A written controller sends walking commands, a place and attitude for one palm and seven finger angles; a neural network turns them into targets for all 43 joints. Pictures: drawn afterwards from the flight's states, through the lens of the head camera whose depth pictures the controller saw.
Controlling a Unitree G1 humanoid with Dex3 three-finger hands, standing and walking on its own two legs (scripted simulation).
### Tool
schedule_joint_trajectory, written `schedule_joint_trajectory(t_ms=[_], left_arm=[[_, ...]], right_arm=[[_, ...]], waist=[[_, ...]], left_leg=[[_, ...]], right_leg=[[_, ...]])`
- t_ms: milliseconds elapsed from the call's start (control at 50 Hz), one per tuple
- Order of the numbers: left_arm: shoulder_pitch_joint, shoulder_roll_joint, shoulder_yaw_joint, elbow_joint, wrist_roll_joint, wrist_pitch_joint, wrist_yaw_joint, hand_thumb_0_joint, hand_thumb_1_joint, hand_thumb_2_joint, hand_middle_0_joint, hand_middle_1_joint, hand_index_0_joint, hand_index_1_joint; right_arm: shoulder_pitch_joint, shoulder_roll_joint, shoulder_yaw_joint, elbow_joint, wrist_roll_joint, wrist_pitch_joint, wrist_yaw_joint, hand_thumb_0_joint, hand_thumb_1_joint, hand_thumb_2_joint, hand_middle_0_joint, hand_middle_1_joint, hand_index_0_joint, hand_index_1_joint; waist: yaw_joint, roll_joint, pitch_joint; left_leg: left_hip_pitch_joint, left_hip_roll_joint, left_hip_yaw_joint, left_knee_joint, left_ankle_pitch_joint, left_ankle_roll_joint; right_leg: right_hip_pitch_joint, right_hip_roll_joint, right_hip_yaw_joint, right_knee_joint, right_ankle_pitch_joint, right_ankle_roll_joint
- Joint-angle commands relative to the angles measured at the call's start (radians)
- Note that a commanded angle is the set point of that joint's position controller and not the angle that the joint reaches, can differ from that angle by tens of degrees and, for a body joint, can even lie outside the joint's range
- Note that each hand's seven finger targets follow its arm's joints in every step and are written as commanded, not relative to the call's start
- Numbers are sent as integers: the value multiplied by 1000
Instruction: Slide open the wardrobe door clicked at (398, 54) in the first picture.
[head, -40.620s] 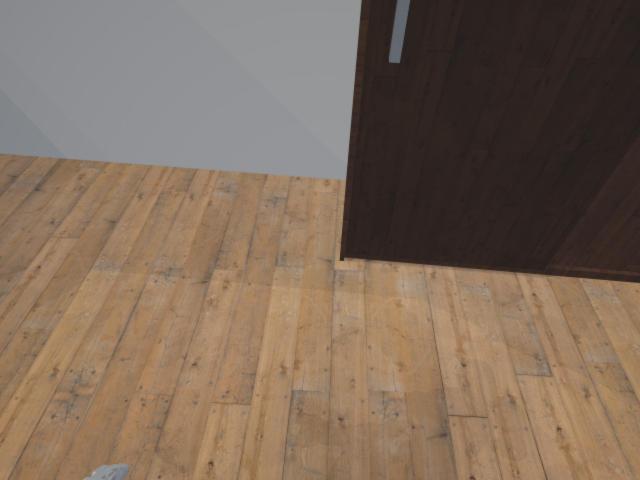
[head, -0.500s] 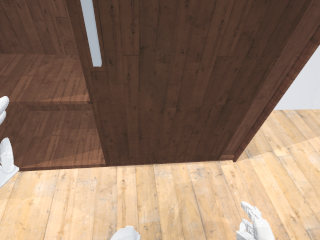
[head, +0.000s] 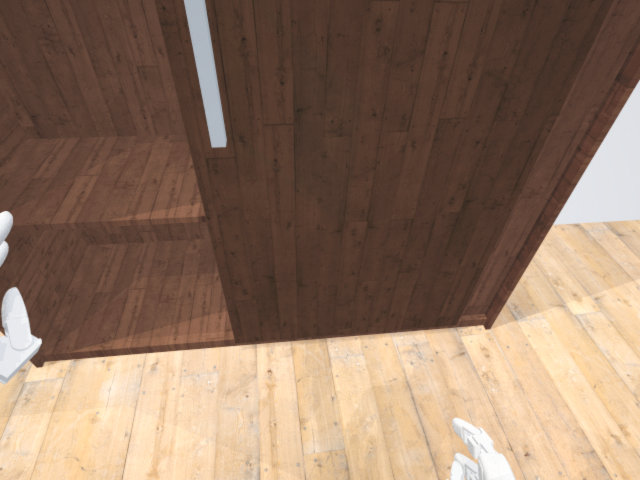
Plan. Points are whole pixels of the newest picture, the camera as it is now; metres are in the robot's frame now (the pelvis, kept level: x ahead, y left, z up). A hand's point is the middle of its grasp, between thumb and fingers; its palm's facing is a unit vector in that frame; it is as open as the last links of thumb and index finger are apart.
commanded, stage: stop stepping back and stand still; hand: left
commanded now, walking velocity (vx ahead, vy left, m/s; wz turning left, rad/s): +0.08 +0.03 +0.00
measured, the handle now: (205, 49) +0.70 +0.24 +0.25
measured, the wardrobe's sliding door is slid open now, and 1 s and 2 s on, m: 0.65 0.65 0.65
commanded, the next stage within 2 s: let the arm hang, fingers relaxed in 0.54 s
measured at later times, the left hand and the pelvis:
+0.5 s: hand (32, 328) +0.22 +0.29 +0.16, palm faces +0.40 -0.78 -0.48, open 7.4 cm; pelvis +0.01 +0.03 +0.00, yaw +0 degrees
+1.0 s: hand out of the picture +0.03 +0.20 -0.18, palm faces -0.02 -0.99 -0.16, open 7.2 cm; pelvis -0.02 +0.02 +0.00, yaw +3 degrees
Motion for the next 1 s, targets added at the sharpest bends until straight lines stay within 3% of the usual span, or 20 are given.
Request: schedule_joint_trajectory(t_ms=[0, 60, 100, 120, 160, 180, 220, 300, 380, 560, 600, 620, 640, 700, 760, 820, 840, 900, 940, 980], left_arm=[[-131, 108, 55, -115, -1, -28, 30, 0, 900, 900, -200, -300, -200, -300], [-295, 122, 32, -196, 15, -45, 42, 0, 900, 900, -200, -300, -200, -300], [-287, 117, 22, -217, 16, -50, 48, 0, 900, 900, -200, -300, -200, -300], [-292, 122, 23, -258, 16, -55, 49, 0, 900, 900, -200, -300, -200, -300], [-277, 162, 63, -331, 21, -68, 58, 0, 900, 900, -200, -300, -200, -300], [-238, 158, 77, -342, 22, -73, 59, 0, 900, 900, -200, -300, -200, -300], [-188, 159, 102, -318, 25, -74, 52, 0, 900, 900, -200, -300, -200, -300], [-62, 116, 108, -210, 10, -74, 45, 0, 900, 900, -200, -300, -200, -300], [37, 94, 99, -140, -12, -55, 35, 0, 900, 900, -200, -300, -200, -300], [-142, 146, 96, -257, -5, -47, 38, 0, 900, 900, -200, -300, -200, -300], [-143, 123, 77, -236, -1, -47, 40, 0, 900, 900, -200, -300, -200, -300], [-128, -27, -329, 559, 59, 107, -97, 0, 900, 900, -200, -300, -200, -300], [-148, -21, -305, 577, 55, 190, -122, 0, 900, 900, -200, -300, -200, -300], [-216, -32, -320, 654, 59, 208, -136, 0, 900, 900, -200, -300, -200, -300], [-271, 1, -337, 818, 65, 203, -137, 0, 900, 900, -200, -300, -200, -300], [-332, 18, -362, 985, 64, 203, -134, 0, 900, 900, -200, -300, -200, -300], [-362, 18, -370, 1025, 62, 204, -131, 0, 900, 900, -200, -300, -200, -300], [-396, -3, -392, 1131, 56, 212, -124, 0, 900, 900, -200, -300, -200, -300], [-378, -12, -396, 1202, 53, 212, -124, 0, 900, 900, -200, -300, -200, -300], [-340, -18, -386, 1265, 52, 210, -123, 0, 900, 900, -200, -300, -200, -300]], right_arm=[[-112, -169, -80, -137, 13, -36, -23, 0, -900, -900, 200, 300, 200, 300], [-129, -156, -56, -116, 8, -53, -37, 0, -900, -900, 200, 300, 200, 300], [-117, -158, -61, -107, 0, -65, -52, 0, -900, -900, 200, 300, 200, 300], [-119, -173, -70, -111, 0, -74, -55, 0, -900, -900, 200, 300, 200, 300], [-129, -204, -88, -131, 5, -83, -57, 0, -900, -900, 200, 300, 200, 300], [-128, -201, -88, -139, 10, -87, -51, 0, -900, -900, 200, 300, 200, 300], [-117, -179, -76, -131, 2, -96, -44, 0, -900, -900, 200, 300, 200, 300], [-84, -180, -87, -137, 13, -97, -26, 0, -900, -900, 200, 300, 200, 300], [-73, -179, -85, -144, 20, -79, -20, 0, -900, -900, 200, 300, 200, 300], [-119, -178, -73, -155, 12, -74, -46, 0, -900, -900, 200, 300, 200, 300], [-114, -172, -70, -149, 10, -77, -45, 0, -900, -900, 200, 300, 200, 300], [-173, -367, -123, 80, 20, -101, 51, 0, -900, -900, 200, 300, 200, 300], [-102, -329, -127, 69, 23, -22, 53, 0, -900, -900, 200, 300, 200, 300], [-117, -328, -110, 59, 7, 29, 47, 0, -900, -900, 200, 300, 200, 300], [-135, -327, -95, 76, -5, 56, 45, 0, -900, -900, 200, 300, 200, 300], [-104, -285, -86, 129, -7, 84, 46, 0, -900, -900, 200, 300, 200, 300], [-85, -274, -82, 146, -10, 93, 44, 0, -900, -900, 200, 300, 200, 300], [-64, -238, -73, 204, -12, 113, 42, 0, -900, -900, 200, 300, 200, 300], [-69, -244, -70, 237, -13, 114, 39, 0, -900, -900, 200, 300, 200, 300], [-74, -263, -76, 260, -13, 108, 33, 0, -900, -900, 200, 300, 200, 300]], waist=[[13, -206, 68], [0, -111, 45], [-2, -34, 33], [5, 39, 31], [27, 204, 36], [41, 195, 30], [31, 240, 68], [21, 90, -41], [10, 12, -95], [18, 59, -37], [18, 61, -19], [-28, 42, 68], [-17, 73, 8], [3, 62, 40], [16, -142, 29], [-10, -246, 9], [-21, -243, 5], [-34, -39, 35], [-23, 87, 60], [3, 149, 50]], left_leg=[[-263, 0, -50, 290, -92, 2], [-73, 20, -23, 46, -5, 13], [91, -21, 18, -124, 152, 9], [136, 6, -31, -180, 180, 17], [111, 165, -225, -281, 205, 69], [49, 177, -228, -290, 217, 72], [-62, 159, -212, -321, 247, 61], [-1, 97, -98, -196, 452, 12], [37, 83, -68, -166, 494, -7], [21, 71, -68, -230, 333, 4], [14, 64, -66, -239, 280, 5], [-27, 83, -76, -71, 450, 13], [22, 94, -63, -108, 427, 6], [-114, 139, -161, -194, 311, 67], [-117, 108, -176, -189, 292, 63], [-9, 18, -90, -77, 214, 30], [22, -2, -68, -54, 190, 20], [83, 7, -71, -75, 176, 14], [34, 40, -121, -167, 139, 23], [-32, 70, -158, -232, 116, 34]], right_leg=[[71, -365, 522, -293, -246, -160], [17, -297, 294, -181, 11, -98], [-36, -212, 185, -128, -8, -39], [-54, -182, 172, -79, -9, -14], [-66, -85, 105, 28, -31, 49], [0, -63, 82, 33, -7, 61], [87, -59, 54, 48, 27, 61], [176, -83, 84, -17, 265, 46], [180, -105, 105, -24, 393, 42], [134, -96, 107, -63, 248, 52], [125, -96, 113, -79, 210, 50], [-17, -187, 63, 36, 316, 31], [-43, -183, 106, 9, 216, 21], [-27, -114, 54, 102, -31, 26], [33, -132, 89, 41, 26, 14], [-46, -234, 189, -90, 20, -31], [-66, -256, 209, -119, 15, -50], [-133, -242, 196, -148, -105, -49], [-100, -189, 166, -134, -165, -20], [9, -153, 137, -112, -97, -1]])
